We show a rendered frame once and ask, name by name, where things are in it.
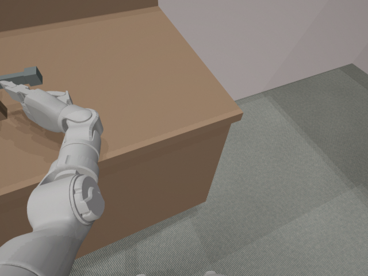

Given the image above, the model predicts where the robot left hand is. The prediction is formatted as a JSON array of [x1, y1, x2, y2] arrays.
[[0, 80, 73, 132]]

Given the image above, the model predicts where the counter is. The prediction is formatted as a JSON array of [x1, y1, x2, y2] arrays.
[[0, 0, 243, 260]]

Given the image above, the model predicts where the robot left upper arm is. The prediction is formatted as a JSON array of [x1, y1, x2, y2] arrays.
[[0, 174, 105, 276]]

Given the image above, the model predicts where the left robot forearm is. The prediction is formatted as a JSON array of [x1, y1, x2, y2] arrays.
[[27, 105, 104, 226]]

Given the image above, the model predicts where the tap lever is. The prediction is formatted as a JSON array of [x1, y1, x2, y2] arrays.
[[0, 66, 43, 89]]

